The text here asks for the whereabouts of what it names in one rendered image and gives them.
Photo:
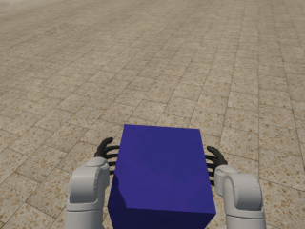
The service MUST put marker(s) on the right robot forearm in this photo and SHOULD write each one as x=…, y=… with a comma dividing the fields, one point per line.
x=242, y=195

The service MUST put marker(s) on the left robot hand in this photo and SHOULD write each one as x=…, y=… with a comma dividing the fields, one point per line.
x=103, y=149

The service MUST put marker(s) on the carton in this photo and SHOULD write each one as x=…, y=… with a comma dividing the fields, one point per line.
x=160, y=180

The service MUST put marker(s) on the right robot hand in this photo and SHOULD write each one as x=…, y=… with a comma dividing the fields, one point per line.
x=217, y=160

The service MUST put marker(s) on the left robot forearm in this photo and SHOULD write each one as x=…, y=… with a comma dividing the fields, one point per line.
x=86, y=195

